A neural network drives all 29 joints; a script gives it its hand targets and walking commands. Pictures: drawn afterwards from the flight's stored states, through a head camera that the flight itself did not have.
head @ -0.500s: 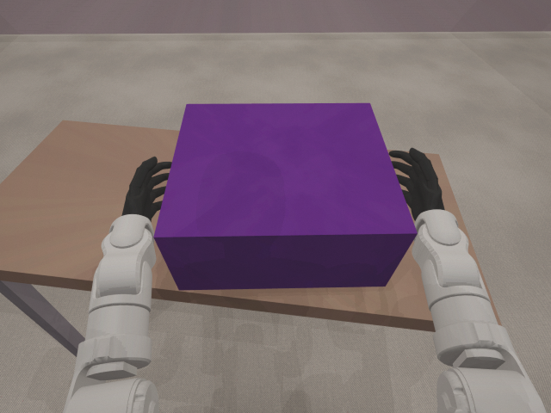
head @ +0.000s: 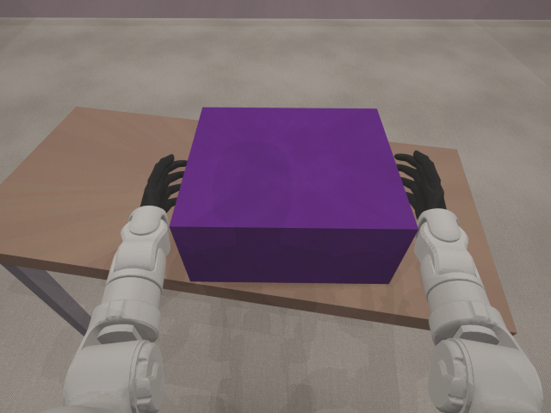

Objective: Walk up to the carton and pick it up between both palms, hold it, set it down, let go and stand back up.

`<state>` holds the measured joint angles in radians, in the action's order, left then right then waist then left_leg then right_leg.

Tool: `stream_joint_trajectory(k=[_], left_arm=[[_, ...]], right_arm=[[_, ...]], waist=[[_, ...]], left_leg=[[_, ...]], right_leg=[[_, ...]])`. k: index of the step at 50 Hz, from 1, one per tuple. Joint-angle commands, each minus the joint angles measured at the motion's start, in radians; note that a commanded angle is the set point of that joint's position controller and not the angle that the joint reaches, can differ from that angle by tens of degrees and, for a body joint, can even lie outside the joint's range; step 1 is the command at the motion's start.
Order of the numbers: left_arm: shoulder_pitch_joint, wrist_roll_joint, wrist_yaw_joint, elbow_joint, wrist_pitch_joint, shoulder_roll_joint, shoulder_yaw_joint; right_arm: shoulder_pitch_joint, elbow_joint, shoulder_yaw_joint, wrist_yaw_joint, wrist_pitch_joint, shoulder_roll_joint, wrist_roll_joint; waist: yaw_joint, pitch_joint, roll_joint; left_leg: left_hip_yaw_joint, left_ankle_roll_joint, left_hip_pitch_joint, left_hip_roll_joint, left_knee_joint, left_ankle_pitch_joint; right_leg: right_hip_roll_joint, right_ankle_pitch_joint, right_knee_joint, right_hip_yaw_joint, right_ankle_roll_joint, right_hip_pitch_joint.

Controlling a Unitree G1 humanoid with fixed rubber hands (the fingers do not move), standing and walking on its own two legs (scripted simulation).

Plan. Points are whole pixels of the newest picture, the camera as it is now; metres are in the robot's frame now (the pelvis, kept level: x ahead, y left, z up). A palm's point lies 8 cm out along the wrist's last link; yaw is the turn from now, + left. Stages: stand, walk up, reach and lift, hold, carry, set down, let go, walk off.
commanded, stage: set down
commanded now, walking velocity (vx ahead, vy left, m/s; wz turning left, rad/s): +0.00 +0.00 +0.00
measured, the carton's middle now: (289, 189) +0.45 +0.02 +0.06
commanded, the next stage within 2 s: none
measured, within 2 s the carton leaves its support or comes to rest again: rests again in 1.32 s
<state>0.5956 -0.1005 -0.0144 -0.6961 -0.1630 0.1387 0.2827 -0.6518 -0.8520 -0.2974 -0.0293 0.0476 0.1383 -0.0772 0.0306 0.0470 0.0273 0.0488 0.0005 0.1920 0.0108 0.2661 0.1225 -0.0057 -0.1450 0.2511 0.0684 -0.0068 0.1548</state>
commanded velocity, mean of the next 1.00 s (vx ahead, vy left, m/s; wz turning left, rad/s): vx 0.00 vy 0.00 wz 0.00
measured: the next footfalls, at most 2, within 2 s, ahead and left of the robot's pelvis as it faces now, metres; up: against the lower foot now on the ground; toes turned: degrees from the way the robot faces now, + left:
none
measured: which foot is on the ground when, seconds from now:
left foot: down 0.00-1.00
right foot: down 0.00-1.00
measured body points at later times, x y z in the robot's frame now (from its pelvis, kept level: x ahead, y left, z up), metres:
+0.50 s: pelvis +0.01 +0.00 +0.00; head +0.05 +0.01 +0.45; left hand +0.42 +0.23 +0.05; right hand +0.44 -0.18 +0.07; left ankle +0.01 +0.11 -0.75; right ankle -0.01 -0.11 -0.75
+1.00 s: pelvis +0.01 +0.00 -0.01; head +0.08 +0.01 +0.44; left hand +0.43 +0.22 +0.02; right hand +0.45 -0.19 +0.05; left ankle +0.01 +0.11 -0.75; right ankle -0.01 -0.11 -0.75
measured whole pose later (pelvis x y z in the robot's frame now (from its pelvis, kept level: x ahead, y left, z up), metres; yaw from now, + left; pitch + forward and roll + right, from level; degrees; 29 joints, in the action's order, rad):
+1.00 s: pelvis +0.01 +0.00 -0.01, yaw -1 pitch +15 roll +0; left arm 0.84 0.04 0.00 -1.32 0.24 0.23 0.22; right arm -0.81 -1.15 -0.38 -0.02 0.24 0.17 -0.14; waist 0.03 0.13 0.01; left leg 0.06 0.01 0.45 0.02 0.33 0.14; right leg 0.00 -0.15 0.31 0.06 0.00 0.42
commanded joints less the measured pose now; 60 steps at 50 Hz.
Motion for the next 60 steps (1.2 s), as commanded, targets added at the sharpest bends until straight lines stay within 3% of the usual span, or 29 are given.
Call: stream_joint_trajectory(k=[1,9,18,25,32,37,43,48,54,60], left_arm=[[0.797,0.061,-0.103,0.192,0.154,-0.475,-0.345],[0.808,0.042,-0.115,0.074,0.211,-0.452,-0.288],[0.860,0.056,-0.113,0.002,0.285,-0.460,-0.292],[0.908,0.079,-0.105,-0.047,0.364,-0.463,-0.305],[0.937,0.090,-0.113,-0.164,0.429,-0.446,-0.286],[0.980,0.092,-0.121,-0.252,0.459,-0.427,-0.263],[1.028,0.098,-0.127,-0.327,0.503,-0.405,-0.242],[1.050,0.101,-0.126,-0.369,0.539,-0.391,-0.236],[1.048,0.123,-0.125,-0.419,0.587,-0.408,-0.269],[1.007,0.122,-0.133,-0.501,0.620,-0.395,-0.265]], right_arm=[[-0.673,0.214,0.287,-0.119,0.116,-0.485,-0.006],[-0.672,0.134,0.262,-0.113,0.145,-0.503,-0.032],[-0.674,0.056,0.236,-0.113,0.185,-0.500,-0.048],[-0.696,0.028,0.245,-0.112,0.226,-0.515,-0.058],[-0.711,-0.030,0.238,-0.118,0.245,-0.518,-0.066],[-0.723,-0.097,0.194,-0.124,0.241,-0.509,-0.092],[-0.758,-0.126,0.174,-0.132,0.248,-0.522,-0.106],[-0.754,-0.171,0.157,-0.136,0.259,-0.520,-0.115],[-0.754,-0.220,0.168,-0.143,0.294,-0.511,-0.111],[-0.736,-0.291,0.181,-0.144,0.326,-0.483,-0.106]], waist=[[0.003,0.602,-0.027],[0.012,0.612,-0.018],[0.005,0.659,-0.056],[0.002,0.748,-0.051],[0.007,0.777,-0.026],[-0.003,0.735,-0.023],[0.010,0.758,-0.021],[0.008,0.795,-0.031],[0.005,0.844,-0.064],[0.005,0.830,-0.034]], left_leg=[[0.022,-0.067,-0.233,-0.015,0.056,-0.355],[0.032,-0.054,-0.144,-0.020,0.045,-0.350],[0.025,-0.078,-0.194,-0.006,0.086,-0.458],[0.020,-0.081,-0.174,0.001,0.115,-0.512],[0.022,-0.070,-0.100,0.001,0.111,-0.457],[0.024,-0.058,-0.054,0.005,0.093,-0.360],[0.031,-0.049,-0.011,0.003,0.099,-0.314],[0.029,-0.052,-0.011,0.005,0.117,-0.328],[0.018,-0.066,-0.052,0.015,0.171,-0.439],[0.015,-0.058,-0.026,0.018,0.197,-0.463]], right_leg=[[0.019,0.310,0.027,0.006,0.037,-0.149],[0.003,0.421,0.054,-0.008,0.055,-0.222],[0.014,0.433,0.054,0.004,0.043,-0.145],[0.016,0.500,0.075,0.005,0.049,-0.134],[0.010,0.490,0.093,0.001,0.052,-0.118],[0.002,0.416,0.091,-0.002,0.048,-0.077],[-0.007,0.408,0.112,-0.005,0.051,-0.064],[-0.009,0.421,0.126,-0.006,0.047,-0.032],[-0.001,0.456,0.144,0.005,0.039,0.050],[0.005,0.473,0.161,0.005,0.040,0.086]])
